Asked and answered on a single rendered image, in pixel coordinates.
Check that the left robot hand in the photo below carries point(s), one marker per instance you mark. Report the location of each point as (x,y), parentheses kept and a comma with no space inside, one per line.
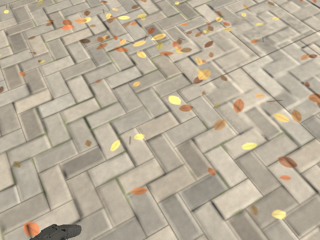
(59,232)

